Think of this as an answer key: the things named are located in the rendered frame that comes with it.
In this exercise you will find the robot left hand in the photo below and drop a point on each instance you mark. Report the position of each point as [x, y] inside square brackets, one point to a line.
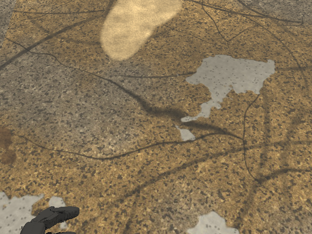
[48, 218]

